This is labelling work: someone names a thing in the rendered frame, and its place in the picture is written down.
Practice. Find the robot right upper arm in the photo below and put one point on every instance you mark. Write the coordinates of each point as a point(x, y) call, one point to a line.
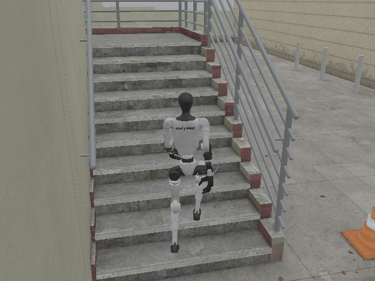
point(203, 122)

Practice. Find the robot left forearm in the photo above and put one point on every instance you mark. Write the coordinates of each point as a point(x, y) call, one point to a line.
point(169, 150)

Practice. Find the robot right forearm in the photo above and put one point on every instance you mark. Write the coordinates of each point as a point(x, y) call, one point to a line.
point(208, 161)

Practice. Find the right robot foot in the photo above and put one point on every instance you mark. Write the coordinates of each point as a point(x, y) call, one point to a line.
point(196, 216)

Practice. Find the left robot foot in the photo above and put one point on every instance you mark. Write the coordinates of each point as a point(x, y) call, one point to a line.
point(174, 248)

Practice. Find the robot left upper arm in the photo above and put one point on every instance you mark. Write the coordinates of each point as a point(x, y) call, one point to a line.
point(168, 122)

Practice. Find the right robot hand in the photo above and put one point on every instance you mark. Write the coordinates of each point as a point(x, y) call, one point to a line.
point(210, 183)

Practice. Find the left robot hand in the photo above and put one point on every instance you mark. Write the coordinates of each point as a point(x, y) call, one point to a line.
point(175, 157)

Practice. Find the robot foot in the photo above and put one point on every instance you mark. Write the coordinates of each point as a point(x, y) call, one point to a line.
point(174, 248)
point(196, 216)

